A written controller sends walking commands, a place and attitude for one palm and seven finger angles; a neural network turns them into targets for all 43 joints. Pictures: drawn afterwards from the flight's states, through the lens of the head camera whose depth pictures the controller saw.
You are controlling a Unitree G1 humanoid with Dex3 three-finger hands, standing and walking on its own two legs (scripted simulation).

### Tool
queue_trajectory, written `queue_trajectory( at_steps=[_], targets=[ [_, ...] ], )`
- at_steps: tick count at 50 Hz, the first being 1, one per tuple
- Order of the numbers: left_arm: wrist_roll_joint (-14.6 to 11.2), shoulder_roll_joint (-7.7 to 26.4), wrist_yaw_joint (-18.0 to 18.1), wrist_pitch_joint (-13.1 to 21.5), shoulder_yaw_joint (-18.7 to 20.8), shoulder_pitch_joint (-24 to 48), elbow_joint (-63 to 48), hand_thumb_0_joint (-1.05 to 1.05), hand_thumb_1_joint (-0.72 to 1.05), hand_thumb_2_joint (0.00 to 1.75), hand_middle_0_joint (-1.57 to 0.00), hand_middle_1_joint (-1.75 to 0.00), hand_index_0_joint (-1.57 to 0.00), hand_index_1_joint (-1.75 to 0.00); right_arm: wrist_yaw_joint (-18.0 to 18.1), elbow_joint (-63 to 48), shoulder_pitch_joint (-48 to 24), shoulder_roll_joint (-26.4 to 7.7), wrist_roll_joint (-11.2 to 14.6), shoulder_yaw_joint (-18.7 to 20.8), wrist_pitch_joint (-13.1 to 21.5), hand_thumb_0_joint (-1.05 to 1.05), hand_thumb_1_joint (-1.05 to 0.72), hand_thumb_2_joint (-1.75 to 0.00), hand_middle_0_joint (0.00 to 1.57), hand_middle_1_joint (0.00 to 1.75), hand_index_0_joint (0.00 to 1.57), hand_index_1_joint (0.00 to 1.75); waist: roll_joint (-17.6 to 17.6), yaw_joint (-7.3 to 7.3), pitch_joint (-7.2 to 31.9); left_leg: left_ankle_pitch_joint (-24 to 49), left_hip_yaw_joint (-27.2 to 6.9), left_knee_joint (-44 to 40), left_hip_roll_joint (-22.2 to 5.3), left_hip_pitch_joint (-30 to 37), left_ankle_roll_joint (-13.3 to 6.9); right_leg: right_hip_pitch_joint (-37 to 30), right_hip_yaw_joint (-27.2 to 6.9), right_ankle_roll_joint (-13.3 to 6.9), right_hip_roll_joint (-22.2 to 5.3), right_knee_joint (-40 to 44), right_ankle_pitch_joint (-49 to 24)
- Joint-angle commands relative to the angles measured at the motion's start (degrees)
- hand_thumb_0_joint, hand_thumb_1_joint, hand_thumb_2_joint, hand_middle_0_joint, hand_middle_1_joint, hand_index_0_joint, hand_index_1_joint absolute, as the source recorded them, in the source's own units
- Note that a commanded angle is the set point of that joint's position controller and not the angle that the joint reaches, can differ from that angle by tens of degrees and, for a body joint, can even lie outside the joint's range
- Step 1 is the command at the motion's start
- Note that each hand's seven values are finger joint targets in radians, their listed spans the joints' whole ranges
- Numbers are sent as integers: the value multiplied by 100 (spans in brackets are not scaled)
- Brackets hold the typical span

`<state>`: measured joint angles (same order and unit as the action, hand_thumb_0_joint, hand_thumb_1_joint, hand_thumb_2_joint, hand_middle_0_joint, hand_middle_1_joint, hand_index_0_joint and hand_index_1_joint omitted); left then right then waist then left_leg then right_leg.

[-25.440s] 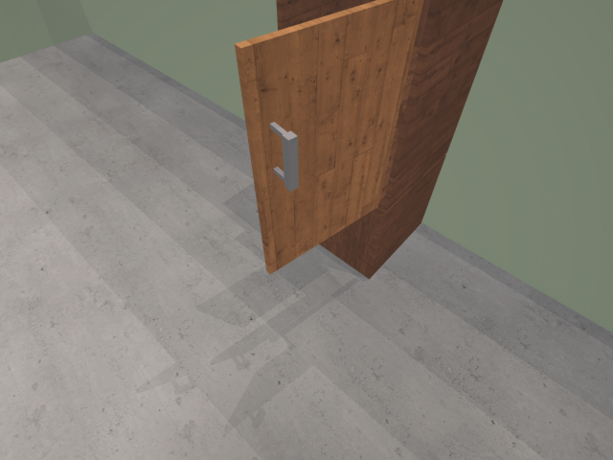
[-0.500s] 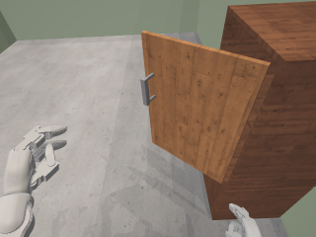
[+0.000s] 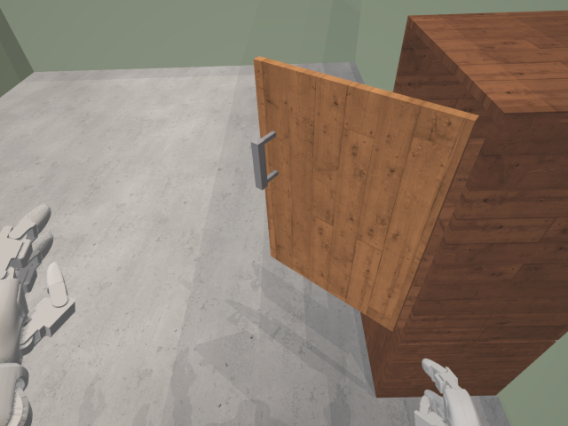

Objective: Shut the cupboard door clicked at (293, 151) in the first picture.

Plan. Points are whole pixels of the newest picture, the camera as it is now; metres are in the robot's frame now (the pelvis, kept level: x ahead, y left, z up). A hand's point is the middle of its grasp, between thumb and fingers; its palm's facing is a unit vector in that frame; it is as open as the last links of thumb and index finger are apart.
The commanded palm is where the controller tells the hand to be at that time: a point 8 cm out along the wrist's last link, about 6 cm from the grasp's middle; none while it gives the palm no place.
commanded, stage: step back with the hand held close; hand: left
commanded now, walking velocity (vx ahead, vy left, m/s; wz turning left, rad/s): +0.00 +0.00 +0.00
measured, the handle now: (266, 160) +0.63 +0.12 +0.04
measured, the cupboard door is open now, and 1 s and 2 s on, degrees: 51 51 51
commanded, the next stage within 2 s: stop stepping back and stand still in 1.42 s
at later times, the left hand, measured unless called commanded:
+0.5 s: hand (59, 307) +0.19 +0.27 +0.15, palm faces +0.35 -0.79 -0.50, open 7.4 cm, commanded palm +0.13 +0.31 +0.17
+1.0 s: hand out of the picture +0.08 +0.29 +0.16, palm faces +0.47 -0.75 -0.46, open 7.4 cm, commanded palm +0.02 +0.33 +0.17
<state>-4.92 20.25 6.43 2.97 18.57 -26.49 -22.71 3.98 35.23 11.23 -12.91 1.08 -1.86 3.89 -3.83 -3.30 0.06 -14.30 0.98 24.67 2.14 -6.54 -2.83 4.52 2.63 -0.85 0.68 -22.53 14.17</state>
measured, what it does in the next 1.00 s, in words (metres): shifts its weight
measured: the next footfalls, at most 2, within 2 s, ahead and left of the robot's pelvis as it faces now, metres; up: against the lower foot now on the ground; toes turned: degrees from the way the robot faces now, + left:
right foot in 1.58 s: -0.35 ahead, -0.11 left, +0.00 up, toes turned -1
left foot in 1.72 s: -0.08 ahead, +0.11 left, +0.00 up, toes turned +1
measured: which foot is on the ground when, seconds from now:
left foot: down 0.00-1.00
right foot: down 0.00-1.00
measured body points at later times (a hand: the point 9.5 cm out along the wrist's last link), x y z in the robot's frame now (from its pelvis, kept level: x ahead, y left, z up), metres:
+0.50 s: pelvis -0.02 +0.01 -0.01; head -0.01 +0.01 +0.44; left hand +0.16 +0.31 +0.18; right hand +0.16 -0.24 -0.09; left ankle -0.01 +0.08 -0.74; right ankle -0.02 -0.11 -0.74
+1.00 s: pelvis -0.11 +0.02 -0.03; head -0.10 +0.04 +0.42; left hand +0.05 +0.33 +0.18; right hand +0.06 -0.21 -0.10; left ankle -0.01 +0.09 -0.74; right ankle -0.05 -0.12 -0.74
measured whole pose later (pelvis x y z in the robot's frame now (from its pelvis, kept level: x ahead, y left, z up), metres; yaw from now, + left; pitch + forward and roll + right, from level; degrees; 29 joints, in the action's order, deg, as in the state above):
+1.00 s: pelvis -0.11 +0.02 -0.03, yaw +2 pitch -1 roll -3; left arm -1.1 24.0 7.1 14.0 26.4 -27.8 -29.6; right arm 3.8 32.2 12.5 -12.0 -0.1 -0.8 2.2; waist -0.3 -0.5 -2.0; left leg -11.1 1.2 38.8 1.4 -27.6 -5.3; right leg 21.6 -1.9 1.5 2.9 -36.7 14.4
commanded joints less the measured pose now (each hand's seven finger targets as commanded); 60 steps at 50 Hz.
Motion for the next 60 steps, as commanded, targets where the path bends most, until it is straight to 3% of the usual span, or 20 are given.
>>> queue_trajectory(
  at_steps=[1, 5, 6, 7, 9, 16, 20, 28, 34, 37, 38, 42, 47, 48, 49, 52, 55, 56, 58, 60],
  targets=[
    [6, 1063, 62, 399, 777, 467, -1073, 0, 90, 90, -20, -30, -20, -30, 31, -884, -780, -562, 3, 232, 286, 0, -90, -90, 20, 30, 20, 30, -56, -9, 63, 998, -252, -487, -276, -129, 198, 169, -86, -48, -85, 342, -693],
    [-19, 1000, 15, 411, 749, 426, -929, 0, 90, 90, -20, -30, -20, -30, 32, -904, -791, -578, 16, 266, 243, 0, -90, -90, 20, 30, 20, 30, 251, -7, 111, 903, -215, -485, -270, -118, 145, 176, -116, -22, -103, 373, -600],
    [45, 1717, 80, 665, 1423, 1061, -1378, 0, 90, 90, -20, -30, -20, -30, 18, -1082, -767, -770, 41, 359, 128, 0, -90, -90, 20, 30, 20, 30, 84, 163, 59, 537, -381, -161, -404, -579, -40, 458, -677, -37, -462, 590, -721],
    [16, 1322, 55, 715, 1117, 463, -890, 0, 90, 90, -20, -30, -20, -30, 39, -952, -714, -704, 8, 352, 67, 0, -90, -90, 20, 30, 20, 30, 326, 205, 172, 550, -423, 39, -381, -498, -37, 600, -771, -104, -678, 636, -676],
    [55, 1182, 38, 759, 926, 232, -909, 0, 90, 90, -20, -30, -20, -30, 22, -968, -752, -673, -7, 357, -18, 0, -90, -90, 20, 30, 20, 30, 413, 225, 277, 732, -397, 229, -378, -479, -5, 708, -857, -150, -849, 595, -967],
    [33, 1499, 139, 861, 1229, -241, -1497, 0, 90, 90, -20, -30, -20, -30, 98, -1177, -680, -736, 29, 481, -308, 0, -90, -90, 20, 30, 20, 30, 283, 270, 1265, 2555, -375, 347, -591, -392, 48, 193, -505, -13, -699, -425, -2892],
    [-1, 1608, 175, 815, 1375, -453, -1565, 0, 90, 90, -20, -30, -20, -30, 142, -1307, -670, -727, 52, 491, -462, 0, -90, -90, 20, 30, 20, 30, 407, 277, 1323, 2850, -392, 426, -667, -614, 58, 136, -551, 17, -670, -704, -3268],
    [62, 1662, 224, 901, 1481, -600, -1604, 0, 90, 90, -20, -30, -20, -30, 159, -1358, -669, -860, 10, 518, -443, 0, -90, -90, 20, 30, 20, 30, -72, 260, 918, 984, -829, -207, -928, -1841, -113, 77, -588, 90, -372, -809, -1436],
    [229, 1448, 218, 1119, 1380, -164, -1704, 0, 90, 90, -20, -30, -20, -30, 179, -1412, -619, -890, -31, 473, -254, 0, -90, -90, 20, 30, 20, 30, -476, 298, 370, -1960, -1337, -1048, -1217, -3740, -399, -641, -526, 150, -64, -1470, -473],
    [332, 1394, 216, 1209, 1385, 120, -1705, 0, 90, 90, -20, -30, -20, -30, 172, -1378, -501, -951, -59, 517, -146, 0, -90, -90, 20, 30, 20, 30, -591, 310, 312, -2721, -1498, -1189, -1386, -4262, -505, -891, -481, 183, 82, -1868, -332],
    [392, 1595, 218, 1264, 1579, 144, -1755, 0, 90, 90, -20, -30, -20, -30, 157, -1356, -519, -974, -69, 550, -88, 0, -90, -90, 20, 30, 20, 30, -567, 287, 378, -2762, -1621, -1204, -1397, -4233, -528, -925, -503, 189, 155, -1892, -356],
    [307, 1432, 182, 1414, 1457, 56, -1907, 0, 90, 90, -20, -30, -20, -30, 115, -1298, -455, -909, -84, 535, 67, 0, -90, -90, 20, 30, 20, 30, -379, 324, 596, -2200, -1621, -975, -1297, -3547, -441, -488, -598, 141, 171, -1771, -554],
    [391, 1338, 160, 1487, 1445, 187, -1891, 0, 90, 90, -20, -30, -20, -30, 72, -1191, -460, -906, -115, 561, 156, 0, -90, -90, 20, 30, 20, 30, -559, 307, 624, -2866, -1512, -912, -1341, -4073, -471, -759, -691, 98, 192, -1961, -148],
    [393, 1506, 170, 1492, 1621, 84, -1783, 0, 90, 90, -20, -30, -20, -30, 56, -1155, -430, -910, -132, 573, 171, 0, -90, -90, 20, 30, 20, 30, -372, 306, 592, -2733, -1521, -801, -1285, -4010, -444, -667, -775, 57, 144, -1826, -198],
    [383, 1345, 151, 1507, 1466, 137, -1810, 0, 90, 90, -20, -30, -20, -30, 51, -1161, -462, -853, -120, 553, 163, 0, -90, -90, 20, 30, 20, 30, -180, 314, 579, -2795, -1406, -674, -1223, -4058, -407, -587, -881, 30, 84, -1772, -58],
    [381, 1463, 178, 1542, 1551, 119, -1847, 0, 90, 90, -20, -30, -20, -30, 14, -1179, -452, -787, -122, 576, 130, 0, -90, -90, 20, 30, 20, 30, 239, 344, 381, -2623, -923, 319, -804, -3586, -156, 619, -1779, -285, -461, -799, 1134],
    [325, 1506, 283, 1507, 1374, 149, -1811, 0, 90, 90, -20, -30, -20, -30, -79, -976, -311, -574, -144, 540, 48, 0, -90, -90, 20, 30, 20, 30, 1232, 412, 321, -1333, -438, 1997, -311, -2010, 261, 2448, -2733, -778, -1609, 594, 1760],
    [307, 1548, 336, 1510, 1352, 164, -1835, 0, 90, 90, -20, -30, -20, -30, -106, -917, -293, -544, -136, 535, 23, 0, -90, -90, 20, 30, 20, 30, 1393, 447, 464, -1034, -361, 2399, -258, -1582, 296, 2664, -2625, -827, -1794, 734, 1490],
    [291, 1663, 418, 1461, 1469, 7, -1737, 0, 90, 90, -20, -30, -20, -30, -83, -860, -247, -532, -127, 542, -7, 0, -90, -90, 20, 30, 20, 30, 1403, 482, 650, -832, -292, 2304, -244, -1380, 264, 2515, -2202, -724, -1699, 618, 740],
    [276, 1658, 417, 1467, 1432, 9, -1961, 0, 90, 90, -20, -30, -20, -30, -44, -916, -299, -543, -89, 494, -28, 0, -90, -90, 20, 30, 20, 30, 919, 513, 502, -736, -435, 1004, -417, -1125, 166, 2659, -1508, -369, -1187, 73, 703]
  ],
)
